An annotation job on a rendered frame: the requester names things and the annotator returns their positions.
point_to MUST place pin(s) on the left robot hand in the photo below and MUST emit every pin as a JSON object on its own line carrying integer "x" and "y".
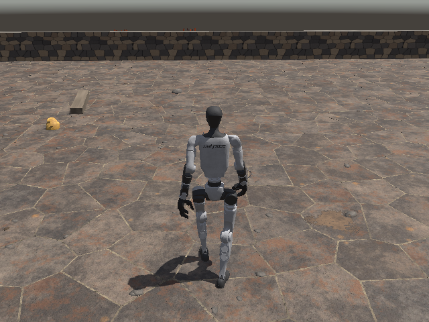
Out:
{"x": 181, "y": 208}

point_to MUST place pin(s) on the humanoid robot torso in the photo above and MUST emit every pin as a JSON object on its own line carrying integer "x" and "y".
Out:
{"x": 214, "y": 161}

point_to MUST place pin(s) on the humanoid robot head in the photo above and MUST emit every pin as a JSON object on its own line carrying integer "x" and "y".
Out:
{"x": 213, "y": 117}

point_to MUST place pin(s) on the robot left upper arm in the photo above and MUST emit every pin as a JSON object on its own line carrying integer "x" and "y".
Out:
{"x": 191, "y": 153}

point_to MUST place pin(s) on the robot right upper arm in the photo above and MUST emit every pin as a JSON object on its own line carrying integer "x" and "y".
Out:
{"x": 237, "y": 151}

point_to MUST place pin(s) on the right robot hand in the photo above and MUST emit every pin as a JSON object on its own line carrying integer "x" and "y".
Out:
{"x": 239, "y": 186}

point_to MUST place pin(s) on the left robot forearm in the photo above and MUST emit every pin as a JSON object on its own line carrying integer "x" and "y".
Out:
{"x": 185, "y": 186}

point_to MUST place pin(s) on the right robot forearm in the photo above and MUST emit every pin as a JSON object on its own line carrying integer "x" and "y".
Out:
{"x": 242, "y": 176}

